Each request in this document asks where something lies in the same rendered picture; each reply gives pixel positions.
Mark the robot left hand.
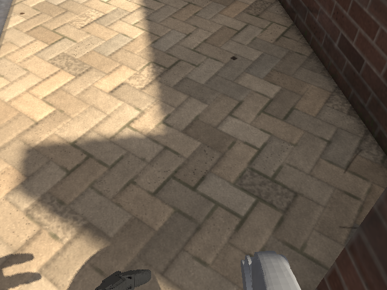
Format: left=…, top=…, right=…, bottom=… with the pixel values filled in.
left=95, top=269, right=151, bottom=290

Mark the right robot thigh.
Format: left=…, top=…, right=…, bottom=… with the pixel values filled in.
left=241, top=251, right=301, bottom=290

